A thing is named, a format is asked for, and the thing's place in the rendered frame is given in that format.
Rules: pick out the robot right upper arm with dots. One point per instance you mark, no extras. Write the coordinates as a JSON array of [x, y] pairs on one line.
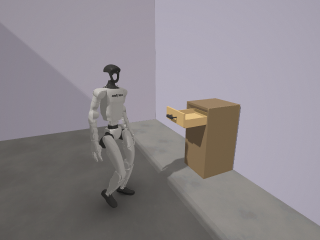
[[98, 94]]

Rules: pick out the robot left upper arm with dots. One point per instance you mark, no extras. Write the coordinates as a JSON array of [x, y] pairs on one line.
[[124, 96]]

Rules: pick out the handle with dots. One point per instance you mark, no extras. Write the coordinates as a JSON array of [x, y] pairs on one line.
[[170, 116]]

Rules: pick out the robot left thigh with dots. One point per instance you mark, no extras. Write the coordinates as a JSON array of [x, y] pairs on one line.
[[128, 147]]

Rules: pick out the drawer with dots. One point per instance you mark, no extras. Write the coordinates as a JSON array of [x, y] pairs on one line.
[[187, 118]]

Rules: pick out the cabinet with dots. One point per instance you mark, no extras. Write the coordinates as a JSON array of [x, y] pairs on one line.
[[210, 148]]

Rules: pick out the right robot hand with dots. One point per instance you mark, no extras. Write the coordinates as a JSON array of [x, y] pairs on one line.
[[95, 147]]

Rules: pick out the robot left forearm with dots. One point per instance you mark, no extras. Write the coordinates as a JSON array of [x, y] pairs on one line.
[[125, 121]]

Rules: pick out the left robot hand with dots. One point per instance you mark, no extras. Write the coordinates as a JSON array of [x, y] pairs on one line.
[[133, 135]]

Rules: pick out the robot left foot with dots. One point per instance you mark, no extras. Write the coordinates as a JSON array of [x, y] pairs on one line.
[[125, 191]]

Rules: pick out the robot right forearm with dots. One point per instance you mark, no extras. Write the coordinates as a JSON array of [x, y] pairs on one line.
[[93, 127]]

